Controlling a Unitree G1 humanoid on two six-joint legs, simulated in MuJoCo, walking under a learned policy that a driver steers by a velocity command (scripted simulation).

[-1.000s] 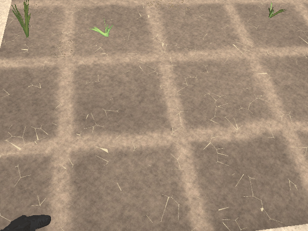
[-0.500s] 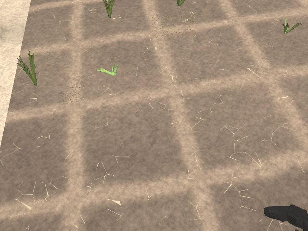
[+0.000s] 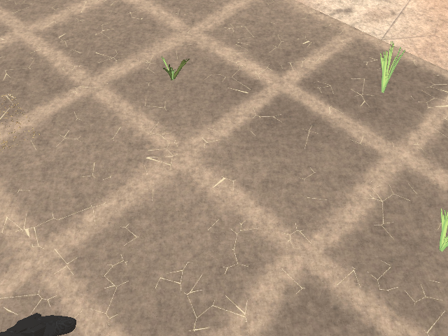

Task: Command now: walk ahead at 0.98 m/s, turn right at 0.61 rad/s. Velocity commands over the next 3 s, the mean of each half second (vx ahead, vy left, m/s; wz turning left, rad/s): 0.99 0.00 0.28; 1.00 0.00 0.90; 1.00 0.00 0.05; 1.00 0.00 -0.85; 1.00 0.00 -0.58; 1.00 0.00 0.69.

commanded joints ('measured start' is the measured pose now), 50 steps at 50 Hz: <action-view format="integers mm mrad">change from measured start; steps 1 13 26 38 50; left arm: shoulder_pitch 394 258 66 91 310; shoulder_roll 203 122 -12 91 -38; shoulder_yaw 65 30 -58 -30 -11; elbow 55 155 -24 -104 111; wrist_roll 3 -21 44 -15 -17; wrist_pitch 13 -110 -44 -64 -102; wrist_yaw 68 47 48 76 67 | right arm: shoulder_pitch -70 -258 55 8 -318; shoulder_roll -81 -37 -115 -236 6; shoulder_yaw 26 20 -45 -91 19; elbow -225 -161 -25 -32 -252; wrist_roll -20 23 27 29 -14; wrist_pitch -23 28 22 3 93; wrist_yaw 1 80 22 14 86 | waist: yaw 140 14 31 100 19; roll -99 66 12 100 -28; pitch -264 64 1 -197 -4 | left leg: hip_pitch -871 -361 -94 -46 -711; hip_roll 40 47 54 -5 98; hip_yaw -268 -77 -608 -556 -212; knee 347 -538 -991 -620 63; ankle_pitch -207 373 52 982 84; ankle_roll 57 197 369 195 165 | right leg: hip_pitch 795 336 -254 371 308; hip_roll -451 -224 -174 -35 -359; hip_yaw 739 -9 131 83 113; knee -246 -509 524 -70 -442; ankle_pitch -35 567 -61 230 229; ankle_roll -305 -5 182 157 88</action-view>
